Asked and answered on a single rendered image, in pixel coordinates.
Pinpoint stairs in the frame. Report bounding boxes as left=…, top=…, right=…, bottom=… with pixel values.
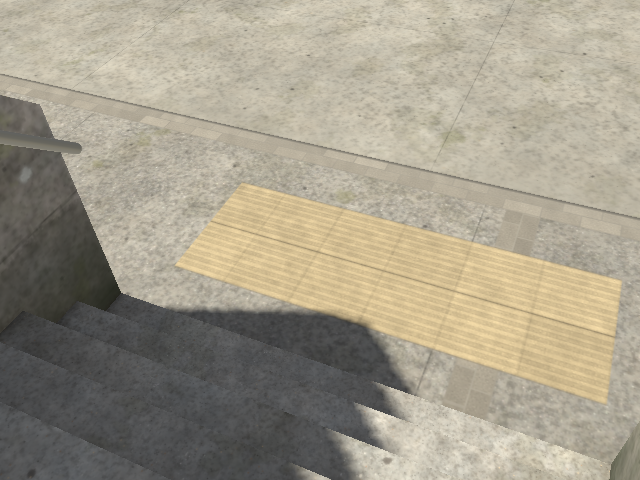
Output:
left=0, top=293, right=611, bottom=480

